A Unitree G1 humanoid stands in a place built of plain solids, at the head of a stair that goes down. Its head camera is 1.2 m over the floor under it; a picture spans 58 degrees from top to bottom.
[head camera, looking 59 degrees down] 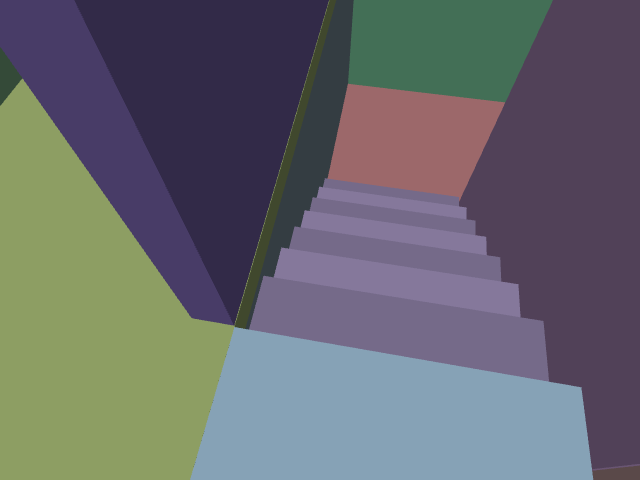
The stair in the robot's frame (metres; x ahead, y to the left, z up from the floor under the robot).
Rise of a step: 0.18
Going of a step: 0.23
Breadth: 0.96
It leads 10 degrees to the right of straight ahead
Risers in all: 8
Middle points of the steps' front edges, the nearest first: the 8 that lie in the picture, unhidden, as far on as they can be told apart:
0.34 -0.23 0.00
0.60 -0.27 -0.18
0.82 -0.31 -0.36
1.04 -0.35 -0.54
1.26 -0.39 -0.72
1.48 -0.43 -0.90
1.70 -0.47 -1.08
1.92 -0.51 -1.26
